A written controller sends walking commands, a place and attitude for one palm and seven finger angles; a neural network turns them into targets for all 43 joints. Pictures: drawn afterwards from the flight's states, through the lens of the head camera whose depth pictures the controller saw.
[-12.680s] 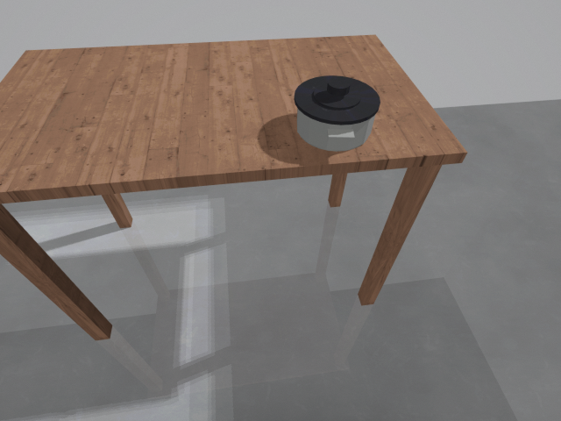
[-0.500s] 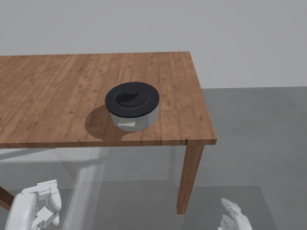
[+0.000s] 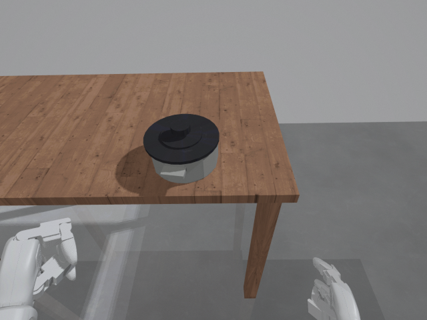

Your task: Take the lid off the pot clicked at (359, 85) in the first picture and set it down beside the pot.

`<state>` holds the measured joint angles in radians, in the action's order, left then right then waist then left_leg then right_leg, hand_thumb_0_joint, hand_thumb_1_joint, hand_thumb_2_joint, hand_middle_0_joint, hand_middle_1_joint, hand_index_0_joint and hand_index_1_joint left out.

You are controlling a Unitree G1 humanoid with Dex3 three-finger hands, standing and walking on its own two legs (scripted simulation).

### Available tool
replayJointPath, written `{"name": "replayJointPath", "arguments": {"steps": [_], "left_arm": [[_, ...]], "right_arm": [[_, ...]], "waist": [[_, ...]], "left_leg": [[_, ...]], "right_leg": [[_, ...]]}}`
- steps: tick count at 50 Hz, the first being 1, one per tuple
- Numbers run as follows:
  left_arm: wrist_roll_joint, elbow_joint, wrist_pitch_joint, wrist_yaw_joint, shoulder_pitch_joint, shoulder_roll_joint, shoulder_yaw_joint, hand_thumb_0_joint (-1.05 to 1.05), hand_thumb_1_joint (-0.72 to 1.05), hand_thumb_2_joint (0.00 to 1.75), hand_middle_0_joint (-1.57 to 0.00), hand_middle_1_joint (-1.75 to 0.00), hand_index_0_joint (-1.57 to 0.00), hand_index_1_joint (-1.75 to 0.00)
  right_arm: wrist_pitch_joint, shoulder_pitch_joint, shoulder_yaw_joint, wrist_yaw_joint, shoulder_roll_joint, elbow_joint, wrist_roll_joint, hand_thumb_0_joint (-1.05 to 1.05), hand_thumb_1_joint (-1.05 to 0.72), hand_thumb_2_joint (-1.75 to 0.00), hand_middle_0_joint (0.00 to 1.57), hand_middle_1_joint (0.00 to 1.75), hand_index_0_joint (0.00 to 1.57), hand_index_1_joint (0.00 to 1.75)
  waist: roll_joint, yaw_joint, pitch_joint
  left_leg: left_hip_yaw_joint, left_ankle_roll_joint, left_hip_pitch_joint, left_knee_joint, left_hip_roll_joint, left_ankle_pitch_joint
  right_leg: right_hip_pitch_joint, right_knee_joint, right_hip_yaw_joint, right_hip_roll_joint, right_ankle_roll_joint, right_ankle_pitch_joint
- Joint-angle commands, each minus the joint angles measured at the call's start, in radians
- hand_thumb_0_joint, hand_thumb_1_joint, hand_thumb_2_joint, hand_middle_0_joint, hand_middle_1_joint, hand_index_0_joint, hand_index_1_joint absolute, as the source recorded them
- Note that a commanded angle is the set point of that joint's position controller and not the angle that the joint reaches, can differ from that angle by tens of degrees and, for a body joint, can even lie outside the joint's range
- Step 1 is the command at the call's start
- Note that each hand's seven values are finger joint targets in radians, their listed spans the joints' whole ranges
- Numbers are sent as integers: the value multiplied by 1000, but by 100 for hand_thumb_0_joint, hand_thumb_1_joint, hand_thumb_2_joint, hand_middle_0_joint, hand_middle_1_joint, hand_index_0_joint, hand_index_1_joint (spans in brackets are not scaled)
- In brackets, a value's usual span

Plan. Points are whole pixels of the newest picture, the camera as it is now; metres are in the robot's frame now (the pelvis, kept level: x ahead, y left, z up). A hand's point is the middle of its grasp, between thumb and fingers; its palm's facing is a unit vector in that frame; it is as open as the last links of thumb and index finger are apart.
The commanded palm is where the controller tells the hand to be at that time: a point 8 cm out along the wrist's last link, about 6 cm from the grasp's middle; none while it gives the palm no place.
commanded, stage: raise the hand higher, near the body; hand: left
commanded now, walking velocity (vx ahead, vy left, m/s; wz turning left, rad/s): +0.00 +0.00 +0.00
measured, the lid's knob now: (180, 127) +0.49 +0.15 +0.11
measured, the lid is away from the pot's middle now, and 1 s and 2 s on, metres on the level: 0.00 0.00 0.00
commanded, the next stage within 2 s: reach forward and open the fingers in 0.16 s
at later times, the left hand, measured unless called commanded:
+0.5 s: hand (66, 235) +0.18 +0.25 +0.14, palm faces +0.17 -0.20 -0.96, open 2.9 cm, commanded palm +0.15 +0.25 +0.19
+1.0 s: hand (75, 212) +0.22 +0.24 +0.15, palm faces -0.05 -0.08 -1.00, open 6.6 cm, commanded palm +0.20 +0.25 +0.22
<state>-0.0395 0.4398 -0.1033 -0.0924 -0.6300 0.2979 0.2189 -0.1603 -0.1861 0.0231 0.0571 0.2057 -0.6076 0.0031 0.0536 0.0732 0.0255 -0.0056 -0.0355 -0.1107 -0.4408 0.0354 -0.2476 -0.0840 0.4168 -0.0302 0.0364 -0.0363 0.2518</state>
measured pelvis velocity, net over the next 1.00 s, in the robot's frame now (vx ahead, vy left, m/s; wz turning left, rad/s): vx -0.03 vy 0.00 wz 0.02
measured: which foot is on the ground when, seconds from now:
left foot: down 0.00-1.00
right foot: down 0.00-1.00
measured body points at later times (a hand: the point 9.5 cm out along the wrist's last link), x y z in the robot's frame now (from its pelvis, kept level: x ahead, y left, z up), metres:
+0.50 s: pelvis -0.01 -0.01 +0.00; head -0.01 -0.06 +0.44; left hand +0.17 +0.25 +0.19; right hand +0.21 -0.23 -0.10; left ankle +0.00 +0.10 -0.74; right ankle -0.01 -0.09 -0.74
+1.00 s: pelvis -0.03 +0.00 +0.00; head -0.05 -0.06 +0.44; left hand +0.21 +0.25 +0.21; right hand +0.20 -0.20 -0.09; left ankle +0.00 +0.10 -0.74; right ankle -0.01 -0.09 -0.74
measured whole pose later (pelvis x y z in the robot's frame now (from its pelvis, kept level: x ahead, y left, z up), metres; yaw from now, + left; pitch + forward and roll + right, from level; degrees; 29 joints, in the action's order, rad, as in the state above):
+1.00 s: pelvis -0.03 +0.00 +0.00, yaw +1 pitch -4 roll +0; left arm 0.74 0.29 0.20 0.27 -0.05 0.63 0.00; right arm 0.05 -0.07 0.05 0.02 0.29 -0.59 0.05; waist 0.15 0.08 0.01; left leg -0.01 -0.04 -0.18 -0.43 0.06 -0.18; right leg -0.17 0.46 -0.04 0.01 -0.03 0.22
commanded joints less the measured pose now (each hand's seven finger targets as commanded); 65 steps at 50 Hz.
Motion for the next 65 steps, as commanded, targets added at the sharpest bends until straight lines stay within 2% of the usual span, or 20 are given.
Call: {"name": "replayJointPath", "arguments": {"steps": [1, 7, 13, 14, 16, 18, 20, 25, 29, 32, 35, 36, 39, 42, 46, 49, 51, 56, 62, 65], "left_arm": [[-14, 299, -75, -27, 136, 205, 153, 0, 90, 90, -130, -150, -130, -150], [-23, 182, -63, -11, 65, 132, 118, 0, 90, 90, -130, -150, -130, -150], [-27, 313, -93, -29, 180, 211, 181, 0, 90, 90, -130, -150, -130, -150], [378, 333, 30, -71, 157, 383, 109, 0, 87, 92, -129, -146, -129, -146], [390, 372, 129, -92, 171, 286, 83, 0, 81, 96, -127, -139, -127, -139], [551, 285, 202, -91, 76, 330, 96, 0, 74, 100, -126, -132, -126, -132], [638, 289, 260, -73, 110, 397, 108, 0, 68, 105, -124, -125, -124, -125], [768, 223, 325, 18, 289, 502, 83, 0, 53, 115, -120, -107, -120, -107], [754, 140, 329, 126, 376, 480, 0, 0, 40, 124, -116, -93, -116, -93], [753, 196, 315, 187, 491, 533, 5, 0, 31, 130, -113, -83, -113, -83], [779, 132, 298, 224, 630, 614, 37, 0, 21, 136, -110, -72, -110, -72], [784, 116, 301, 234, 647, 611, 36, 0, 18, 138, -109, -68, -109, -68], [799, 13, 304, 270, 671, 606, 21, 0, 9, 145, -106, -58, -106, -58], [790, 18, 311, 310, 693, 559, -27, 0, 0, 151, -102, -47, -102, -47], [772, 50, 305, 325, 781, 534, -59, 0, -12, 158, -98, -33, -98, -33], [811, -16, 294, 318, 906, 642, 2, 0, -21, 162, -95, -22, -95, -22], [824, -79, 299, 313, 934, 656, 19, 0, -27, 164, -92, -15, -92, -15], [795, -100, 296, 329, 972, 510, -101, 0, -33, 166, -90, -8, -90, -8], [843, -153, 303, 333, 1136, 625, -51, 0, -33, 165, -90, -8, -90, -8], [852, -212, 298, 324, 1218, 654, -33, 0, -33, 165, -90, -8, -90, -8]], "right_arm": [[-64, 124, -34, 11, 106, 163, -3, 0, -90, -90, 20, 30, 20, 30], [-46, 129, -36, 4, 93, 146, -2, 0, -90, -90, 20, 30, 20, 30], [-60, 132, -33, 13, 101, 150, -5, 0, -90, -90, 20, 30, 20, 30], [4, 162, -19, -1, 174, 178, -26, 0, -90, -90, 20, 30, 20, 30], [69, 200, -24, -26, 131, 219, -6, 0, -90, -90, 20, 30, 20, 30], [127, 193, -37, -38, 143, 209, -8, 0, -90, -90, 20, 30, 20, 30], [189, 236, -31, -38, 157, 231, 0, 0, -90, -90, 20, 30, 20, 30], [225, 285, -32, -26, 158, 221, 31, 0, -90, -90, 20, 30, 20, 30], [202, 293, -34, -18, 159, 201, 49, 0, -90, -90, 20, 30, 20, 30], [177, 310, -25, -15, 153, 210, 48, 0, -90, -90, 20, 30, 20, 30], [164, 310, -16, -2, 152, 179, 41, 0, -90, -90, 20, 30, 20, 30], [157, 334, -10, -6, 153, 189, 46, 0, -90, -90, 20, 30, 20, 30], [168, 300, -11, -13, 154, 171, 44, 0, -90, -90, 20, 30, 20, 30], [171, 309, -7, -35, 150, 193, 46, 0, -90, -90, 20, 30, 20, 30], [154, 326, -10, -41, 154, 218, 51, 0, -90, -90, 20, 30, 20, 30], [153, 298, -10, -30, 161, 184, 45, 0, -90, -90, 20, 30, 20, 30], [152, 302, -7, -29, 163, 185, 50, 0, -90, -90, 20, 30, 20, 30], [143, 303, -13, -45, 157, 205, 62, 0, -90, -90, 20, 30, 20, 30], [147, 286, -3, -40, 169, 179, 51, 0, -90, -90, 20, 30, 20, 30], [147, 276, -7, -32, 172, 169, 51, 0, -90, -90, 20, 30, 20, 30]], "waist": [[45, -4, -52], [-54, -5, -26], [-5, 2, -96], [71, 16, -113], [84, 12, -80], [36, 40, -98], [-38, 39, -126], [-38, 21, -198], [-55, -3, -165], [-26, 0, -208], [-12, 2, -168], [36, -2, -138], [12, 4, -122], [25, 7, -174], [39, -6, -183], [-1, 8, -191], [33, 4, -168], [42, 1, -188], [-31, 5, -179], [-4, 13, -182]], "left_leg": [[-32, 5, 38, 59, -43, 158], [-21, -1, 32, 59, -43, 193], [-21, -2, 67, 44, -42, 230], [10, 0, -46, 15, -15, 263], [21, 8, -91, 10, -15, 289], [30, 7, -112, 5, -9, 239], [32, 1, -125, -1, 0, 204], [2, -12, -94, 1, -5, 183], [-9, -18, -66, 15, -3, 189], [-15, -21, -39, 13, 4, 238], [-27, -20, -38, 36, 4, 213], [-35, -17, -33, 40, 4, 208], [-29, -9, -48, 60, 2, 207], [-22, -5, -37, 62, 10, 220], [-33, -8, -22, 63, 8, 159], [-40, -7, -43, 87, 2, 107], [-39, -6, -52, 83, 5, 82], [-48, -3, -34, 88, 7, 64], [-40, -3, -80, 108, 1, 16], [-41, -3, -86, 103, 5, 15]], "right_leg": [[-61, -103, 33, -38, 15, -120], [-55, -102, 24, -42, 19, -160], [-26, -105, 39, -52, 21, -212], [-89, -26, 51, -35, 22, -235], [-89, -1, 11, -40, 5, -237], [-84, 4, 38, -31, 1, -179], [-70, 0, 75, -29, 3, -162], [-46, -6, 86, -46, 22, -141], [-56, -24, 53, -45, 37, -174], [-22, -14, 43, -50, 39, -234], [-56, -37, 41, -46, 39, -186], [-73, -42, 38, -33, 28, -169], [-51, -47, 27, -37, 28, -158], [-25, -39, 19, -37, 26, -168], [-59, -44, 23, -26, 25, -100], [-52, -53, 25, -32, 26, -24], [-73, -54, 29, -25, 17, 13], [-85, -38, 17, -24, 13, 21], [-77, -42, 19, -36, 18, 73], [-78, -37, 28, -37, 14, 77]]}}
